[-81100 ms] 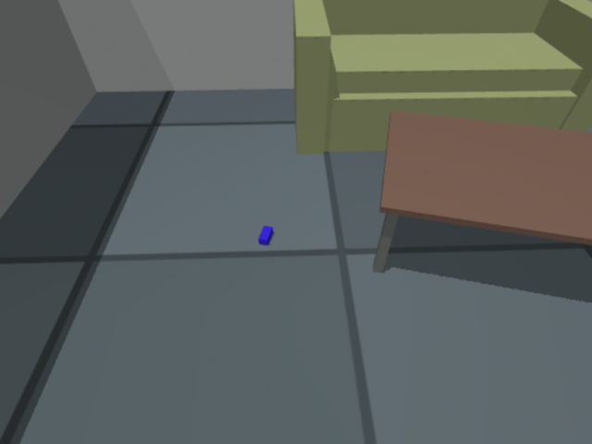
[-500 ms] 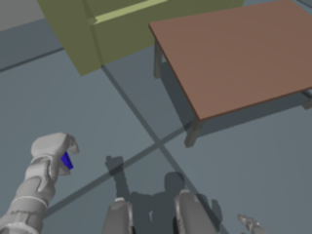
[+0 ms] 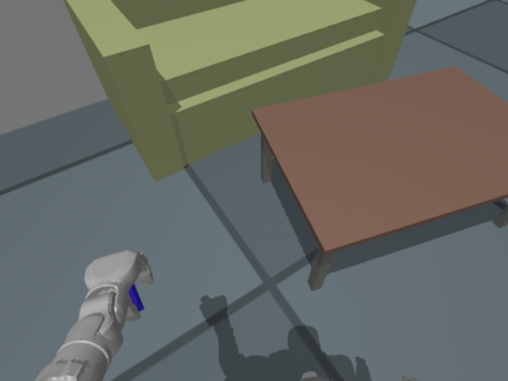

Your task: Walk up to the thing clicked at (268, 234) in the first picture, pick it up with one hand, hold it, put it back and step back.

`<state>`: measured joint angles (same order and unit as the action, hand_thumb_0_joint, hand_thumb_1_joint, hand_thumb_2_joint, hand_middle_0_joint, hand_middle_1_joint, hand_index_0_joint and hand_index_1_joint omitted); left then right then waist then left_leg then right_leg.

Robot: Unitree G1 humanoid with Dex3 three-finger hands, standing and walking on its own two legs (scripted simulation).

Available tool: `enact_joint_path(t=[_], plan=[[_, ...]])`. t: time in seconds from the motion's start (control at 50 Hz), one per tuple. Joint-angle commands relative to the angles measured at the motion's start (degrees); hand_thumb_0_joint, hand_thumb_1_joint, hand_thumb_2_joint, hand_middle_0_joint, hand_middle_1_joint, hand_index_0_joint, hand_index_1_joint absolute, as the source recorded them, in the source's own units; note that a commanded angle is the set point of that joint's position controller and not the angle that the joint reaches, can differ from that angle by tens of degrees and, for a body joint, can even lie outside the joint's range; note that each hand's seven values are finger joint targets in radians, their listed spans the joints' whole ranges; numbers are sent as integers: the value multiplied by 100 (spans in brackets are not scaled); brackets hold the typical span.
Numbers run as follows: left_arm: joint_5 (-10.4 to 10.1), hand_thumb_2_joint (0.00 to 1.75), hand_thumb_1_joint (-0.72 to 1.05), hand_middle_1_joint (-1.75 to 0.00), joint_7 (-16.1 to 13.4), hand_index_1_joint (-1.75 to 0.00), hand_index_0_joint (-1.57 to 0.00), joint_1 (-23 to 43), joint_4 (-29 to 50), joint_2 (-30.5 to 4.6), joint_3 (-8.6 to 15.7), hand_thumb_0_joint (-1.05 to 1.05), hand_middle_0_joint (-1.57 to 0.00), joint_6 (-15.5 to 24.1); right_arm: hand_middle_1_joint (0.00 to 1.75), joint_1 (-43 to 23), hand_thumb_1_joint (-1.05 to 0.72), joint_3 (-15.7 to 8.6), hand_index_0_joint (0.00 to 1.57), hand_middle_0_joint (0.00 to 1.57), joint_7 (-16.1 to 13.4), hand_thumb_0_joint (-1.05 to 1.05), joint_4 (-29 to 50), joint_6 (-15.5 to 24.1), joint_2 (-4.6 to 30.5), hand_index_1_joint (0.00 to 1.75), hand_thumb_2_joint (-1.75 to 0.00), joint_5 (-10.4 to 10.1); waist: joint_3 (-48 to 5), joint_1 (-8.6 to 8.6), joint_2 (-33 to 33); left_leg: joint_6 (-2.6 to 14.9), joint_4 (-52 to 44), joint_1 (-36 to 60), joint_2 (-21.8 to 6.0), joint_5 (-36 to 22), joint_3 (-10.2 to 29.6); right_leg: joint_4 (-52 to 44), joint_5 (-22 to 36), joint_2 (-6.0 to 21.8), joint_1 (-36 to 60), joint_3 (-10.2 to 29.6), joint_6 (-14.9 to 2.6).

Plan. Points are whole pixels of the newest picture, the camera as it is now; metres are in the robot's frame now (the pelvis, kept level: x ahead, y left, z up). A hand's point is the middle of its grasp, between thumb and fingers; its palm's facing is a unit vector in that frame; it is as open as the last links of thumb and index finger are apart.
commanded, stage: lift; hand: left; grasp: from above
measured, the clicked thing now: (123, 292) +0.34 +0.25 -0.11
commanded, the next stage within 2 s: hold in 0.04 s
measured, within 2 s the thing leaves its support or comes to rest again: neither
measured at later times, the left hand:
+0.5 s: hand (120, 275) +0.34 +0.22 -0.02, palm faces -0.42 -0.11 -0.90, open 7.9 cm
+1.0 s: hand (117, 272) +0.33 +0.22 +0.00, palm faces -0.43 -0.11 -0.90, open 8.0 cm
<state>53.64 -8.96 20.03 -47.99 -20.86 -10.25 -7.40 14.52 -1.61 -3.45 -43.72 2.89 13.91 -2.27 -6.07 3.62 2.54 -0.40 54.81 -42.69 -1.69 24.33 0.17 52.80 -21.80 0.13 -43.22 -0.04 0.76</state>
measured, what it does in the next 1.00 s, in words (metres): stands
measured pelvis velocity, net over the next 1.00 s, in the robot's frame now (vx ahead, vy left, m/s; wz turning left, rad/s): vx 0.03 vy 0.00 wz -0.01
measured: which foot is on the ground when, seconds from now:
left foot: down 0.00-1.00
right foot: down 0.00-1.00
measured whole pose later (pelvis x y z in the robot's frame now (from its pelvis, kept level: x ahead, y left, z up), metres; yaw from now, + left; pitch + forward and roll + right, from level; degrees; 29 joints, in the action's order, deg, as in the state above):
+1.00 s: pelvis +0.03 +0.00 +0.04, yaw -1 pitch +4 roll +0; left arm 54.5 0.4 13.0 -34.3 -20.4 -12.7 -9.6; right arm 12.7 -1.7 -1.3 -39.4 -0.7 14.9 -3.1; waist -3.5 0.3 3.4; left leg -0.4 35.1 -20.9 -1.0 18.7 -1.4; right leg 35.6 -17.2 0.7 -22.9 1.2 0.7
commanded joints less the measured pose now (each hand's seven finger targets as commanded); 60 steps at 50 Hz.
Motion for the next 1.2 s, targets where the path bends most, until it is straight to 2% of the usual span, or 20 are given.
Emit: enact_joint_path(t=[0.0, 0.02, 0.04, 0.08, 0.1, 0.18, 0.26, 0.3, 0.34, 0.38, 0.42, 0.48, 0.52, 0.56, 0.66, 0.74, 0.82, 0.94, 0.96, 1.18], plan=[[26, 54, 58, -51, -169, -49, -97, 1660, 982, -1135, 365, 0, -95, -57, 30, 24, -88, -274, 20, 20, -39, 0, 566, 196, 784, 30, -89, -16, -1623, -52, -86, 92, -1093, 1207, 259, -1144, 25, -1177, 988, -175, 1467, 137, -114], [26, 53, 57, -49, -162, -48, -97, 1487, 825, -1016, 306, 0, -95, -91, 30, 17, -89, -257, 20, 20, -30, 0, 531, 192, 756, 30, -89, -26, -1538, -35, -194, 93, -1162, 1226, 248, -1203, 38, -1212, 1035, -184, 1507, 128, -114], [-15, 52, 58, -50, -154, -48, -98, 1689, 1065, -983, 277, 0, -96, -87, 30, 6, -88, -258, 20, 20, -23, 0, 551, 191, 760, 30, -89, -28, -1578, -40, -62, 72, -1236, 1365, 246, -1274, 31, -1248, 1068, -186, 1548, 109, -132], [5, 53, 59, -50, -129, -48, -98, 1596, 1047, -1124, 356, 0, -97, -98, 30, -39, -89, -267, 20, 20, -21, 0, 571, 178, 779, 30, -89, -27, -1499, -100, 3, 59, -1353, 1499, 239, -1330, 26, -1340, 1082, -202, 1580, 79, -139], [40, 53, 59, -47, -106, -46, -99, 1444, 929, -1001, 280, 0, -97, -89, 30, -68, -88, -274, 20, 20, -10, 0, 584, 172, 772, 30, -89, -37, -1410, -73, -143, 70, -1392, 1505, 247, -1347, 20, -1398, 1111, -199, 1668, 91, -124], [118, 49, 58, -50, -20, -47, -98, 1529, 1226, -1082, 284, 0, -95, -18, 30, -144, -89, -275, 20, 20, 9, 0, 603, 148, 775, 30, -89, -42, -1451, -110, -40, 62, -1550, 1751, 266, -1512, -9, -1540, 1259, -202, 1802, 116, -126], [71, 51, 61, -51, -47, -48, -99, 1610, 1330, -975, 249, 0, -96, -66, 30, -154, -89, -281, 20, 20, 55, 0, 605, 112, 785, 30, -89, -52, -1462, -105, -8, 24, -1722, 2049, 235, -1833, 12, -1601, 1485, -231, 1980, 61, -148], [98, 50, 60, -50, -56, -47, -99, 1597, 1266, -1045, 301, 0, -96, -84, 30, -192, -89, -290, 20, 20, 70, 0, 614, 92, 805, 30, -89, -54, -1369, -140, -41, 17, -1813, 2110, 229, -1844, 14, -1659, 1467, -237, 1998, 37, -147], [120, 48, 62, -48, -4, -46, -100, 1492, 1231, -881, 168, 0, -98, -97, 30, -220, -89, -285, 20, 20, 84, 0, 650, 72, 794, 30, -89, -65, -1242, -145, -202, 46, -1841, 2059, 257, -1799, -13, -1736, 1499, -215, 2029, 86, -131], [70, 51, 62, -48, 49, -46, -101, 1532, 1454, -1023, 259, 0, -99, -89, 30, -218, -89, -307, 20, 20, 102, 0, 678, 69, 832, 30, -89, -67, -1399, -168, -115, 47, -1869, 2181, 273, -1893, -46, -1770, 1590, -204, 2197, 93, -133], [95, 56, 62, -50, 114, -48, -102, 1508, 1452, -941, 169, 0, -100, -134, 30, -284, -89, -301, 20, 20, 114, 0, 738, 44, 835, 30, -89, -77, -1303, -155, -140, 51, -1930, 2247, 261, -1926, -46, -1820, 1617, -215, 2213, 79, -128], [115, 52, 60, -46, 181, -45, -101, 1411, 1541, -932, 164, 0, -99, -148, 30, -316, -89, -288, 20, 20, 120, 0, 776, 18, 818, 30, -89, -82, -1271, -192, -204, 57, -1967, 2310, 273, -1988, -46, -1873, 1706, -201, 2302, 93, -111], [148, 51, 59, -47, 225, -45, -99, 1355, 1672, -1076, 277, 0, -97, -151, 30, -325, -89, -281, 20, 20, 127, 0, 793, 5, 816, 30, -89, -76, -1262, -258, -105, 46, -1993, 2306, 280, -2012, -56, -1892, 1720, -196, 2346, 107, -117], [152, 51, 61, -47, 267, -45, -102, 1318, 1757, -1003, 224, 0, -100, -178, 30, -389, -89, -271, 20, 20, 139, 0, 861, -17, 798, 30, -90, -84, -1251, -285, -204, 56, -2053, 2367, 289, -1987, -63, -1942, 1710, -184, 2467, 106, -102], [169, 52, 60, -46, 424, -44, -100, 1366, 2034, -1056, 228, 0, -99, -229, 30, -315, -89, -304, 20, 20, 157, 0, 893, -62, 845, 30, -89, -93, -1430, -252, -154, 57, -2062, 2651, 242, -2642, -75, -1868, 2294, -218, 2589, 53, -113], [163, 49, 60, -47, 538, -45, -99, 1237, 2085, -992, 196, 0, -97, -236, 30, -408, -89, -271, 20, 20, 156, 0, 983, -84, 818, 30, -89, -95, -1163, -288, -133, 56, -2209, 2642, 250, -2302, -76, -2027, 1977, -205, 2548, 55, -120], [151, 51, 59, -47, 606, -45, -99, 1164, 2229, -1087, 295, 0, -97, -244, 30, -502, -89, -258, 20, 20, 163, 0, 1074, -93, 813, 30, -90, -101, -1080, -305, -159, 85, -2274, 2646, 280, -2122, -115, -2135, 1840, -173, 2598, 81, -93], [174, 50, 58, -48, 735, -45, -98, 981, 2403, -1095, 331, 0, -96, -230, 30, -577, -89, -228, 20, 20, 163, 0, 1172, -126, 773, 30, -90, -108, -1033, -372, -196, 93, -2367, 2713, 269, -2132, -110, -2204, 1824, -172, 2667, 71, -91], [184, 53, 57, -47, 759, -46, -98, 973, 2438, -1021, 252, 0, -97, -219, 30, -579, -90, -239, 20, 20, 166, 0, 1182, -127, 789, 30, -90, -113, -1064, -335, -262, 97, -2386, 2794, 264, -2157, -129, -2204, 1855, -181, 2682, 75, -95], [217, 53, 57, -51, 835, -48, -97, 898, 2684, -1163, 393, 0, -95, -138, 30, -709, -90, -228, 20, 20, 157, 0, 1235, -154, 780, 30, -90, -121, -984, -392, -214, 109, -2556, 2972, 270, -2090, -156, -2379, 1745, -162, 2761, 68, -91]])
